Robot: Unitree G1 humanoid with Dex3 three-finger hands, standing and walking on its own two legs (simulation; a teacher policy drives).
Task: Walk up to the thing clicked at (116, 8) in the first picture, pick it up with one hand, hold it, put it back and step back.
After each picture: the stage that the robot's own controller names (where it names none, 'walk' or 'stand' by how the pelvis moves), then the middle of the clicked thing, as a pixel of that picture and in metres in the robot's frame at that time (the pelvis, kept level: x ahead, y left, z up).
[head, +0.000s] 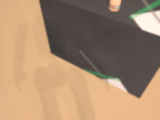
stand; (115, 0) +0.98 -0.20 -0.04
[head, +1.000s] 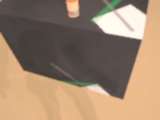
walk; (72, 5) +0.88 +0.12 -0.01
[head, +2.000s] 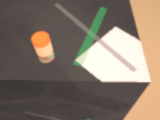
stand; (43, 47) +0.49 +0.19 +0.00
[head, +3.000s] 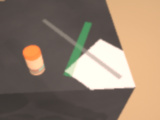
stand; (34, 60) +0.48 +0.22 -0.02
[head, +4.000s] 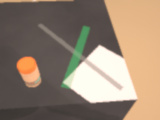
stand; (29, 72) +0.41 +0.23 -0.04
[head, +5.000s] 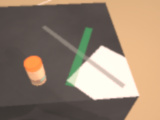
stand; (35, 71) +0.43 +0.21 -0.04
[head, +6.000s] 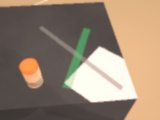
stand; (32, 73) +0.42 +0.22 -0.04
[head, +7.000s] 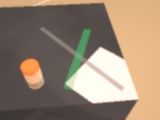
stand; (33, 74) +0.42 +0.22 -0.04
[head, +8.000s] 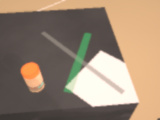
rise first; (33, 77) +0.41 +0.23 -0.04
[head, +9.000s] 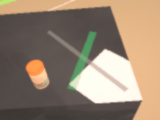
go down; (38, 74) +0.42 +0.23 -0.04
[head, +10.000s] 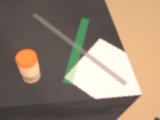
go down; (29, 66) +0.41 +0.20 -0.01
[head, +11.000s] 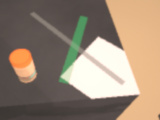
approach; (24, 66) +0.41 +0.21 +0.00
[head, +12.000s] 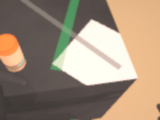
close in; (10, 53) +0.43 +0.23 +0.03
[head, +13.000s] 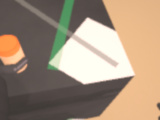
lift; (12, 55) +0.42 +0.21 +0.04
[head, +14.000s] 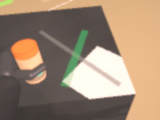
lift; (30, 62) +0.34 +0.17 +0.16
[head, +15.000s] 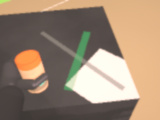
hold; (32, 72) +0.32 +0.17 +0.12
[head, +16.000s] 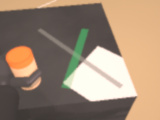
hold; (25, 69) +0.33 +0.19 +0.13
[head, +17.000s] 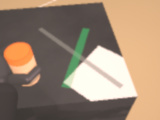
hold; (23, 65) +0.32 +0.19 +0.15
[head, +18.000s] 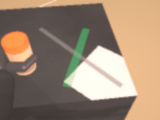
crouch; (20, 54) +0.36 +0.20 +0.16
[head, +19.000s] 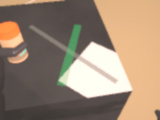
lower; (12, 43) +0.44 +0.22 +0.13
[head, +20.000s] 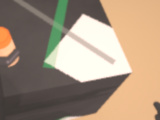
lower; (3, 48) +0.44 +0.22 +0.04
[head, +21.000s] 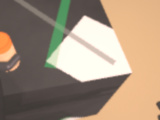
lower; (3, 52) +0.43 +0.23 +0.04
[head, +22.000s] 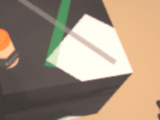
lower; (2, 49) +0.44 +0.23 +0.04
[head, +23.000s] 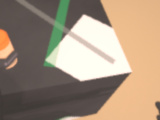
lower; (1, 50) +0.44 +0.23 +0.04
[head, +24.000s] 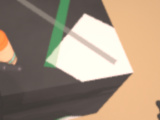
open; (0, 50) +0.43 +0.23 +0.04
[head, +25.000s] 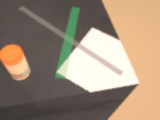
sink last; (16, 63) +0.41 +0.22 +0.02
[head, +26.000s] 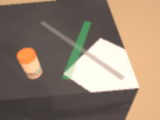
stand; (30, 63) +0.45 +0.25 +0.01
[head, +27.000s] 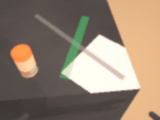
stand; (25, 61) +0.43 +0.24 +0.02
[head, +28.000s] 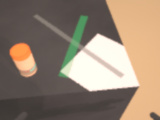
stand; (24, 60) +0.44 +0.24 +0.02
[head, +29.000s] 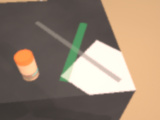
stand; (27, 65) +0.44 +0.24 -0.01
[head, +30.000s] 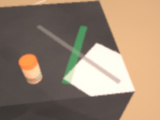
stand; (31, 69) +0.44 +0.23 -0.04
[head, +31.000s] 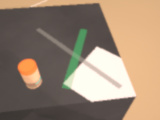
stand; (30, 74) +0.42 +0.23 -0.04
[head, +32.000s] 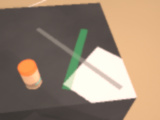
stand; (30, 74) +0.42 +0.23 -0.04
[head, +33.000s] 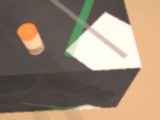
walk; (31, 39) +0.50 +0.24 -0.02
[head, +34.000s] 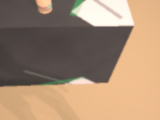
walk; out of the picture +0.73 +0.20 -0.01
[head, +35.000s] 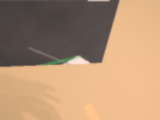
walk; out of the picture +1.00 +0.21 -0.02
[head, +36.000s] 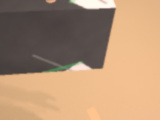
stand; out of the picture +1.03 +0.23 -0.04
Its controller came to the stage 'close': yes
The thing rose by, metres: 0.22
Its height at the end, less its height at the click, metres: +0.00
